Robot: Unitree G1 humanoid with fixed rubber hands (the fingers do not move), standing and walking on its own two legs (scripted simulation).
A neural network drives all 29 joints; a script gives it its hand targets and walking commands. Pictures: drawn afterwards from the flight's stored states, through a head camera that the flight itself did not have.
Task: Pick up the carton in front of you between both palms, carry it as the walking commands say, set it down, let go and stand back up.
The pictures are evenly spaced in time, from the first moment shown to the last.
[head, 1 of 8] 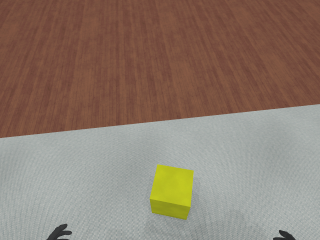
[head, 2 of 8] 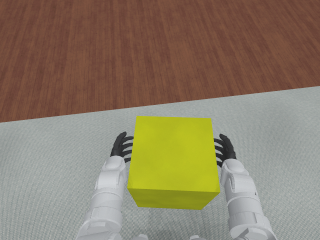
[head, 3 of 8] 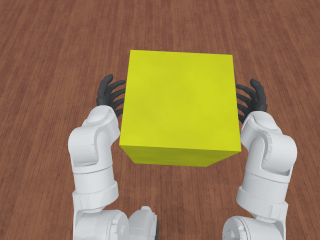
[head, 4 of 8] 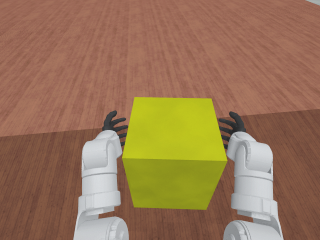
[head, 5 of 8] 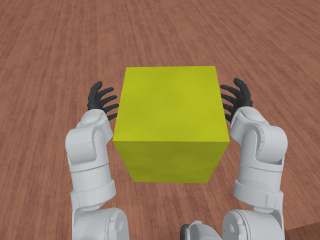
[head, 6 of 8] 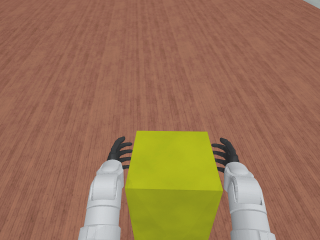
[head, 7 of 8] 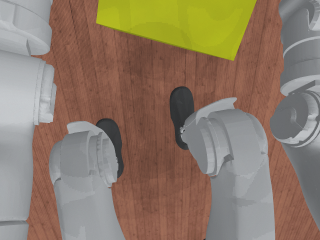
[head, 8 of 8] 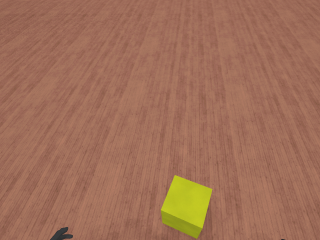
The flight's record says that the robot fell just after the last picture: no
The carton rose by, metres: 1.14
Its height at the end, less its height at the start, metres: +0.43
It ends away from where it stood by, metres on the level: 5.91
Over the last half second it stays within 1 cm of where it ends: yes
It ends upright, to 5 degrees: yes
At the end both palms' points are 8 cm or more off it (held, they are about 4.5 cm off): yes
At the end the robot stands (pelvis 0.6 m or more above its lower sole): yes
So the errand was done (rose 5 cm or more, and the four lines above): yes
